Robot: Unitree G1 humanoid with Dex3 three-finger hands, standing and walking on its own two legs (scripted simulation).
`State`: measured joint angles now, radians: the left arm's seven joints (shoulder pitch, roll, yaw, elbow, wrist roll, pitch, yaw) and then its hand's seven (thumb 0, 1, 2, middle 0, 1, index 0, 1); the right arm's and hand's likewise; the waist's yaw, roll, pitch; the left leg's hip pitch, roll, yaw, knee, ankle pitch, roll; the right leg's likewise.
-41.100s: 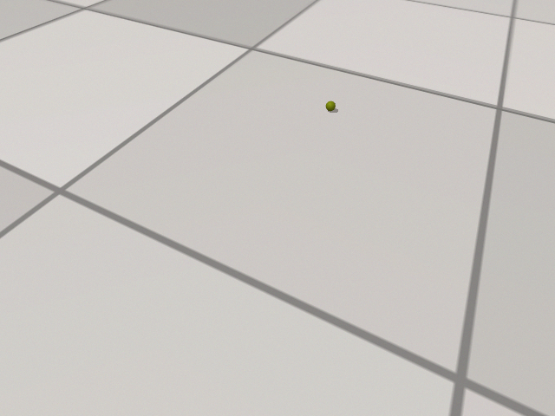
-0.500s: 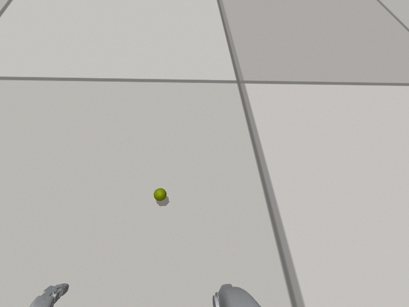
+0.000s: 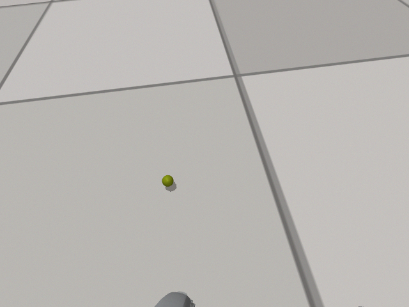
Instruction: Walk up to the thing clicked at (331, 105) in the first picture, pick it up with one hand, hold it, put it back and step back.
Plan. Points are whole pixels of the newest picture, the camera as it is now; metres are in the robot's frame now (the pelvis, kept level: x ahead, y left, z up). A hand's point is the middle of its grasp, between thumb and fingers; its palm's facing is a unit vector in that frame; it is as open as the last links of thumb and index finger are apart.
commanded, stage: step back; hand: left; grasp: from above
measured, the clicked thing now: (167, 180) +0.84 +0.29 -0.73
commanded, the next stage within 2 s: stand in 1.48 s
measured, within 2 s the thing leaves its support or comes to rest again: neither
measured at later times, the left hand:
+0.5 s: hand out of the picture -0.12 +0.25 -0.16, palm faces +0.04 -0.93 -0.36, open 7.4 cm
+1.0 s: hand out of the picture -0.20 +0.28 -0.15, palm faces +0.08 -0.91 -0.40, open 7.4 cm
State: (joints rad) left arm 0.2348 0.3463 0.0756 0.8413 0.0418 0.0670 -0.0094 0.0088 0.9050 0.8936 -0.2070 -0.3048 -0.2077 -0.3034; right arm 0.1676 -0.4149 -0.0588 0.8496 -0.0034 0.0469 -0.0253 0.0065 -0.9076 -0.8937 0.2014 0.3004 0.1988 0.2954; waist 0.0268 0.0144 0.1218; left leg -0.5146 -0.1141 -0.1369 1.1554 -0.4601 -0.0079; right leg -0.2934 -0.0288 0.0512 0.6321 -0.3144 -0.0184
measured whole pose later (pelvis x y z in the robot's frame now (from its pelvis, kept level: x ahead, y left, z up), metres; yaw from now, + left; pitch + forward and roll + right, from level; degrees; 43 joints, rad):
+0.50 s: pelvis -0.18 -0.02 +0.00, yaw +2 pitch -2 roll +0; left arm 0.21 0.40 0.07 0.87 0.01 0.05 0.00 0.01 0.91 0.89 -0.21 -0.30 -0.21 -0.30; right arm 0.12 -0.36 -0.05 0.83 -0.05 0.03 0.01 0.01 -0.90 -0.89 0.20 0.30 0.20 0.30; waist 0.02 -0.04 0.13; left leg -0.36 0.02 0.03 0.58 -0.20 0.04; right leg -0.30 0.04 0.09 0.94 -0.50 0.02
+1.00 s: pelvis -0.22 -0.01 -0.01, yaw +5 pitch -3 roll +1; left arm 0.25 0.41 0.07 0.95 0.03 0.01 -0.01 0.01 0.91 0.89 -0.20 -0.30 -0.20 -0.30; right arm 0.26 -0.37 -0.08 0.97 -0.04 -0.03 0.04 0.01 -0.91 -0.89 0.20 0.30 0.20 0.30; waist 0.02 -0.03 0.10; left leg -0.26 -0.03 0.02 0.60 -0.28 0.02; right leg -0.28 -0.07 0.01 0.87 -0.47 -0.02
